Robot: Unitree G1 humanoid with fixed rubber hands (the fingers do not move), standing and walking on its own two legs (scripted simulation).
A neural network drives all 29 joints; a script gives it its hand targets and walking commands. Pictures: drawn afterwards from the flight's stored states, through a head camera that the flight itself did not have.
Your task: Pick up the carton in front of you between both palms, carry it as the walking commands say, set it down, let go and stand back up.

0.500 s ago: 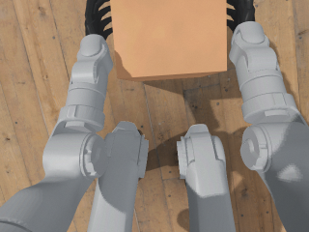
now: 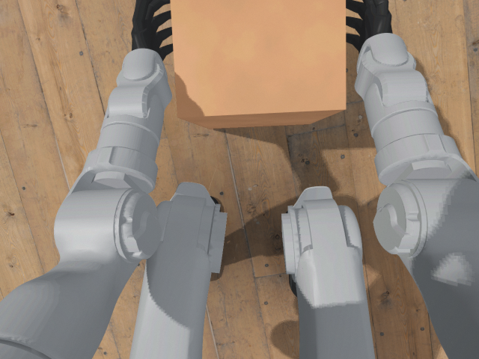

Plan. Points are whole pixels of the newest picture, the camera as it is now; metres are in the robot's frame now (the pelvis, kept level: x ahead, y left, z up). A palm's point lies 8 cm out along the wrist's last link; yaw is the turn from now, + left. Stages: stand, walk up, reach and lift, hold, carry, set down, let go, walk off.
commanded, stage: set down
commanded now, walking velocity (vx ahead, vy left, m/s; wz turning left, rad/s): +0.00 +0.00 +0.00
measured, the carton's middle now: (257, 60) +0.52 +0.00 -0.24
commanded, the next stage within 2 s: let go in 1.80 s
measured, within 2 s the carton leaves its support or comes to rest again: neither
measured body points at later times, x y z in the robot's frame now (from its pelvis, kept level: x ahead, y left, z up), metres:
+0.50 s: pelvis -0.01 +0.00 +0.00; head +0.35 -0.02 +0.27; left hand +0.52 +0.15 -0.17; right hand +0.54 -0.16 -0.18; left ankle +0.12 +0.12 -0.34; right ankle +0.09 -0.11 -0.34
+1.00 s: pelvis +0.00 +0.01 +0.02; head +0.34 -0.01 +0.31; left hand +0.53 +0.18 -0.11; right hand +0.55 -0.20 -0.11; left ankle +0.12 +0.12 -0.34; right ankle +0.09 -0.11 -0.34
